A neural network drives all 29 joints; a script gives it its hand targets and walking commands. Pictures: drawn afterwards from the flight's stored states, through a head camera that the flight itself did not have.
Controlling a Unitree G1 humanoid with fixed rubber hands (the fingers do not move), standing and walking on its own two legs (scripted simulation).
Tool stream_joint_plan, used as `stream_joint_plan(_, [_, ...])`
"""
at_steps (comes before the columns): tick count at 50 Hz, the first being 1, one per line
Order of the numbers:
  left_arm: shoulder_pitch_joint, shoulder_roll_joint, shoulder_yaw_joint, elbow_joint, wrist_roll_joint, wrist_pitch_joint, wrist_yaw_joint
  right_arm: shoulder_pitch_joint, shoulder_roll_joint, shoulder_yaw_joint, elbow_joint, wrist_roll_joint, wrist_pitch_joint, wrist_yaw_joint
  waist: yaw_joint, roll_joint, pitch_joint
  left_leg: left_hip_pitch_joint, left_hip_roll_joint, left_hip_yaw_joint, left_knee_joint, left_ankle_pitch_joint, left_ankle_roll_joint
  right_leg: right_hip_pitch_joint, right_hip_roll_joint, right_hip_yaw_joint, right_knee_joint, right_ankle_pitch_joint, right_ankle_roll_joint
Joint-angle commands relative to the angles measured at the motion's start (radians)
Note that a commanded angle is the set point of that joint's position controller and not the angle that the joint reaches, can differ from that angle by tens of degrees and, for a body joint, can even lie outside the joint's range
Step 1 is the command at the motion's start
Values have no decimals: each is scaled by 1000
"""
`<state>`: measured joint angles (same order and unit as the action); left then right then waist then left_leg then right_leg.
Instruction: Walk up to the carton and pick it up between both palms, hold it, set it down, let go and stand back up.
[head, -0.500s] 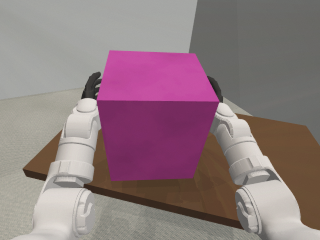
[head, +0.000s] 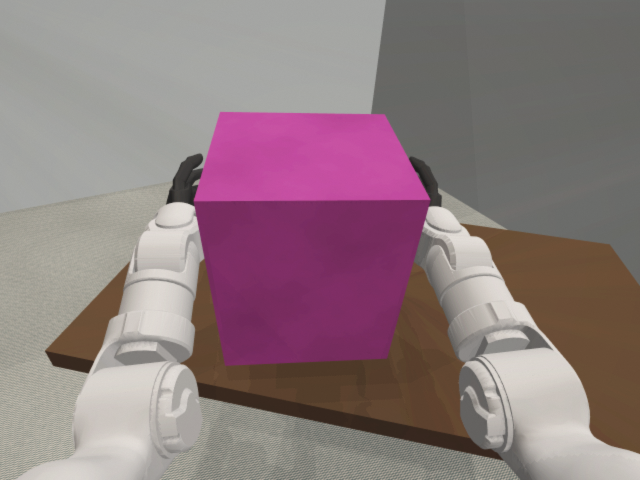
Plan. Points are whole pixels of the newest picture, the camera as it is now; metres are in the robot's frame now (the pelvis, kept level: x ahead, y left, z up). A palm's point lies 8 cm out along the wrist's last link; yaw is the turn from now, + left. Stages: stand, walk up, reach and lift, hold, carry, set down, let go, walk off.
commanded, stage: set down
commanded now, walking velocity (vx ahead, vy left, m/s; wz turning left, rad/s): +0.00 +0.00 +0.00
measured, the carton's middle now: (305, 238) +0.39 -0.02 +0.19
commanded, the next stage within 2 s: none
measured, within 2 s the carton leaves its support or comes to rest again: rests again in 1.44 s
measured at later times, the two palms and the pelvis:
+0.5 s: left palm (209, 221) +0.42 +0.10 +0.19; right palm (437, 228) +0.38 -0.20 +0.20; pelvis +0.00 -0.01 +0.00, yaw +0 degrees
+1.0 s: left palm (213, 236) +0.44 +0.10 +0.16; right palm (430, 247) +0.39 -0.20 +0.16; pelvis +0.01 -0.01 +0.00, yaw +0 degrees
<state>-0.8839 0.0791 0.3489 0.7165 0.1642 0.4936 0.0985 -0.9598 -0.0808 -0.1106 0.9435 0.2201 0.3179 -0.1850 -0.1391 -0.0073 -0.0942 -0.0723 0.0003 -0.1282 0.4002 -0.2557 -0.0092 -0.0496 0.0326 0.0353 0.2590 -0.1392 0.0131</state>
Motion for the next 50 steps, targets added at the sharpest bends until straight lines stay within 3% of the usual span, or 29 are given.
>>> stream_joint_plan(1, [-1023,-705,-448,-214,-178,-126,-144,-941,594,183,-339,34,-116,124,-53,125,-511,193,-42,70,11,473,-117,74,54,-107,12,346,-1])
stream_joint_plan(4, [-965,-711,-439,-158,-168,-133,-151,-941,586,185,-328,13,-129,130,-50,102,-487,161,-40,72,-8,410,-102,82,46,-105,10,313,1])
stream_joint_plan(5, [-975,-719,-455,-179,-174,-144,-147,-935,591,189,-326,21,-134,131,-51,132,-520,167,-40,69,-7,438,-104,85,42,-103,14,337,-1])
stream_joint_plan(8, [-1019,-733,-458,-212,-189,-177,-131,-969,628,218,-361,28,-150,140,-24,122,-622,144,-53,75,9,451,-105,111,39,-100,42,385,12])
stream_joint_plan(10, [-1054,-767,-520,-278,-218,-199,-110,-1016,648,255,-439,57,-164,143,-33,142,-706,163,-52,66,38,531,-114,134,41,-95,61,465,9])
stream_joint_plan(11, [-1025,-782,-513,-240,-216,-193,-105,-1033,640,273,-477,65,-161,141,-29,142,-724,158,-55,66,48,543,-110,137,39,-90,64,501,13])
stream_joint_plan(12, [-1018,-760,-509,-240,-210,-194,-105,-982,646,272,-427,63,-144,137,-38,127,-686,148,-55,64,40,521,-105,137,40,-87,65,505,17])
stream_joint_plan(13, [-1012,-740,-487,-225,-214,-194,-113,-981,648,274,-430,64,-137,136,-23,98,-665,105,-57,66,30,468,-96,147,35,-84,68,479,22])
stream_joint_plan(14, [-1004,-743,-483,-219,-206,-188,-114,-954,643,260,-396,56,-126,137,-31,102,-633,85,-62,70,12,437,-93,157,33,-85,72,485,26])
stream_joint_plan(17, [-875,-665,-353,-66,-141,-154,-152,-913,628,241,-360,32,-92,128,0,6,-507,-5,-65,82,-34,299,-49,213,20,-64,67,462,50])
stream_joint_plan(20, [-919,-620,-297,-36,-132,-169,-179,-912,636,171,-308,-14,-95,136,3,3,-490,-62,-66,94,-80,231,-34,232,12,-69,65,415,53])
stream_joint_plan(22, [-948,-620,-297,-44,-134,-197,-178,-917,628,139,-314,-36,-118,145,-3,12,-516,-23,-65,103,-69,267,-49,201,20,-79,63,439,51])
stream_joint_plan(25, [-988,-627,-308,-85,-160,-242,-168,-922,666,165,-343,-46,-148,158,-6,-18,-644,55,-60,98,-35,390,-56,218,30,-93,85,554,53])
stream_joint_plan(26, [-959,-617,-291,-41,-134,-242,-169,-901,647,149,-308,-68,-143,158,-8,-15,-588,42,-61,96,-41,381,-59,227,31,-91,80,560,53])
stream_joint_plan(27, [-968,-620,-298,-42,-133,-245,-175,-874,638,121,-291,-92,-145,161,-26,0,-550,45,-55,97,-50,372,-66,219,30,-92,76,545,53])
stream_joint_plan(29, [-897,-588,-261,-14,-85,-233,-182,-789,609,85,-226,-129,-140,165,-19,22,-501,81,-52,103,-65,369,-75,203,25,-92,57,507,45])
stream_joint_plan(31, [-935,-595,-277,-37,-88,-238,-181,-787,596,57,-213,-139,-154,174,-39,59,-516,101,-52,114,-73,354,-83,171,25,-99,48,462,40])
stream_joint_plan(33, [-955,-604,-261,-4,-100,-250,-177,-872,602,50,-260,-155,-180,187,-15,28,-544,74,-51,112,-74,318,-69,146,22,-107,51,409,36])
stream_joint_plan(36, [-955,-621,-276,-1,-94,-272,-164,-884,621,56,-285,-176,-212,209,9,47,-600,66,-45,125,-58,361,-77,163,22,-107,67,453,34])
stream_joint_plan(38, [-986,-651,-320,-31,-104,-295,-148,-899,622,57,-294,-184,-234,217,-10,88,-669,103,-47,122,-34,432,-98,147,22,-108,79,509,32])
stream_joint_plan(41, [-960,-681,-341,-11,-104,-308,-132,-884,626,71,-300,-187,-250,222,-6,109,-690,128,-41,116,3,515,-112,125,29,-112,82,546,27])
stream_joint_plan(43, [-928,-670,-322,35,-98,-298,-140,-861,594,49,-265,-202,-235,218,-13,101,-628,95,-40,114,-4,473,-112,134,25,-107,76,533,24])
stream_joint_plan(46, [-928,-679,-337,11,-106,-296,-143,-838,598,35,-248,-216,-237,213,-44,99,-665,123,-41,112,-11,446,-117,118,24,-112,72,515,27])
stream_joint_plan(50, [-909,-642,-277,46,-84,-310,-152,-806,605,8,-214,-237,-228,224,-27,68,-574,40,-39,117,-31,416,-106,155,19,-105,82,525,31])
